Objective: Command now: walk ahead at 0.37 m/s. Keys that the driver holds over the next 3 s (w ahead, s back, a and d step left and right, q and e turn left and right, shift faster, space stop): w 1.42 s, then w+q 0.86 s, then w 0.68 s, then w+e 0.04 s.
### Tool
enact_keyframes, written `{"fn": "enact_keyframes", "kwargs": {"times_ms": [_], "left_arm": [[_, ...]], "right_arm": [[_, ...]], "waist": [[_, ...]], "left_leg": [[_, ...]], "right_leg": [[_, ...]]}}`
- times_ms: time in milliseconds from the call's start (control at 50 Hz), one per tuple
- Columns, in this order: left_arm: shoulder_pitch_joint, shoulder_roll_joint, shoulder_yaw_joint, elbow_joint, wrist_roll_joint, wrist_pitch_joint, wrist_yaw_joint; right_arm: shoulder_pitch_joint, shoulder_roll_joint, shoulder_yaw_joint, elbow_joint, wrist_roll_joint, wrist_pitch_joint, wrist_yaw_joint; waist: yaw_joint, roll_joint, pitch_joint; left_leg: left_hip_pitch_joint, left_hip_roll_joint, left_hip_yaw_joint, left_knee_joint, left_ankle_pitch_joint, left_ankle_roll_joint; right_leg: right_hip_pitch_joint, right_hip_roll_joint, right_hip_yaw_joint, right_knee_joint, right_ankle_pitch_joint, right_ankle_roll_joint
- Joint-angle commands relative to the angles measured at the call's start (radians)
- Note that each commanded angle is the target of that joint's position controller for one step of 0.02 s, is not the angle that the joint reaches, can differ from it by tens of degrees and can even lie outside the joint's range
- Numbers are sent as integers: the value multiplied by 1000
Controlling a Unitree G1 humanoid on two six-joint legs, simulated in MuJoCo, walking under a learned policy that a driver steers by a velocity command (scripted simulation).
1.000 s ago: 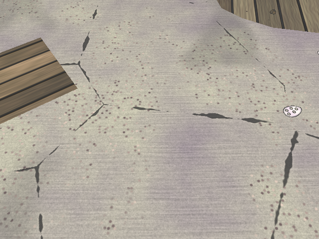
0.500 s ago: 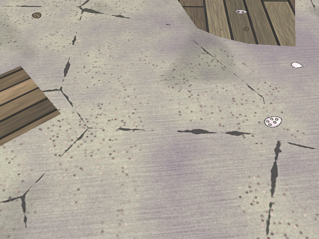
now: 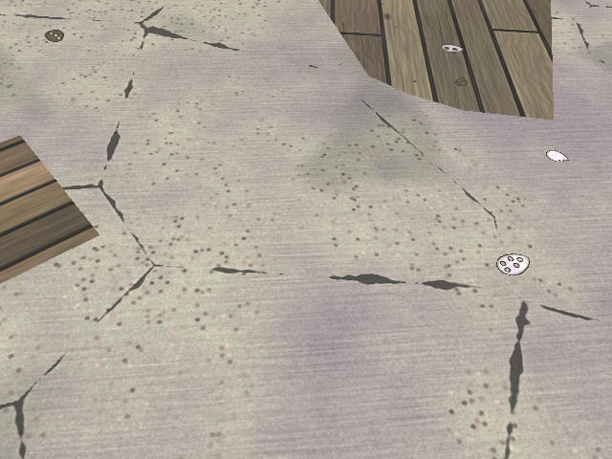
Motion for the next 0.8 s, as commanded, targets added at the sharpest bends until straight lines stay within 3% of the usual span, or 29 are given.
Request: {"fn": "enact_keyframes", "kwargs": {"times_ms": [20,40,60,100,160,240,300,340,360,380,400,420,440,460,480,500,520,560,640,720,800], "left_arm": [[-135,98,26,-104,6,-53,-11],[-152,93,28,-105,17,-52,-18],[-160,72,25,-108,19,-51,-26],[-201,47,18,-121,23,-46,-34],[-315,12,0,-162,18,-46,-42],[-407,27,-6,-196,8,-48,-58],[-405,65,3,-208,9,-54,-69],[-274,117,28,-177,13,-54,-63],[-101,153,52,-122,10,-49,-54],[88,206,68,-79,19,-42,-42],[158,281,80,-46,30,-40,-49],[132,174,51,-44,24,-42,-51],[30,137,37,-55,22,-47,-49],[-49,117,30,-68,28,-54,-49],[-96,91,22,-71,39,-60,-53],[-119,79,18,-68,51,-67,-55],[-126,68,17,-61,49,-70,-58],[-109,78,17,-39,38,-78,-56],[-40,125,26,-5,37,-73,-33],[44,149,27,28,25,-64,-20],[119,155,29,68,18,-41,-17]], "right_arm": [[37,-135,-15,-40,2,-15,0],[53,-101,-3,-38,-3,-9,0],[77,-100,0,-31,-7,-5,-3],[109,-106,2,-24,-7,6,-14],[117,-137,0,-30,-8,16,-29],[163,-149,-5,-14,4,19,-34],[150,-162,-16,-14,11,26,-35],[124,-187,-27,-25,5,37,-35],[115,-176,-23,-32,-2,47,-36],[120,-145,-9,-56,-17,49,-38],[269,23,36,-67,-11,29,-24],[188,-80,13,-61,19,0,-17],[70,-151,-9,-109,47,-17,-14],[11,-150,-8,-123,44,-26,-21],[-13,-140,-15,-125,26,-23,-27],[19,-120,-17,-121,18,-12,-28],[36,-98,-15,-116,14,1,-28],[22,-76,-13,-128,10,21,-30],[-140,-81,-13,-193,-8,25,-28],[-297,-56,3,-237,-1,10,-12],[-396,-71,7,-287,9,3,11]], "waist": [[-26,126,120],[-30,118,101],[-32,142,89],[-42,125,83],[-63,114,107],[-72,130,152],[-28,131,134],[58,159,21],[143,153,-86],[208,77,-224],[117,-232,-406],[154,-172,-357],[132,-137,-162],[100,-36,-86],[66,11,-28],[25,-29,-32],[9,-31,-26],[-8,-26,6],[26,0,62],[84,5,75],[108,-2,89]], "left_leg": [[279,311,-456,-360,-85,150],[271,272,-374,-367,29,127],[264,256,-318,-369,140,127],[261,230,-230,-370,310,132],[172,202,-148,-398,346,126],[151,235,-121,-423,329,132],[247,278,-106,-354,497,109],[279,271,-76,-175,871,85],[226,227,-43,22,961,59],[-8,185,-31,318,704,33],[-371,-24,-49,699,-81,-28],[-483,-10,-178,830,-224,-9],[-565,43,-151,858,-151,10],[-527,96,-131,813,-55,17],[-482,130,-117,754,8,13],[-411,161,-129,718,45,10],[-375,170,-128,689,51,4],[-380,184,-112,620,63,-13],[-493,188,-94,379,278,-51],[-424,131,-36,128,461,-54],[-469,110,-47,27,406,-29]], "right_leg": [[-516,-102,24,123,143,-27],[-480,-115,9,92,200,-23],[-455,-114,-14,58,239,-10],[-446,-105,-51,-29,294,19],[-359,-78,-86,-237,411,44],[-275,-53,-95,-379,492,30],[-239,-44,-80,-431,445,-18],[-43,10,-117,-423,390,-60],[177,34,-134,-430,393,-90],[505,-125,49,-390,339,-147],[818,-386,584,-530,27,-322],[752,-381,727,-682,-110,-299],[595,-352,569,-703,-55,-247],[439,-317,441,-725,80,-225],[309,-275,332,-749,214,-208],[234,-250,268,-771,278,-205],[188,-233,232,-796,305,-208],[125,-223,168,-837,335,-218],[138,-204,89,-873,393,-212],[165,-171,9,-867,422,-174],[332,-234,23,-798,460,-164]]}}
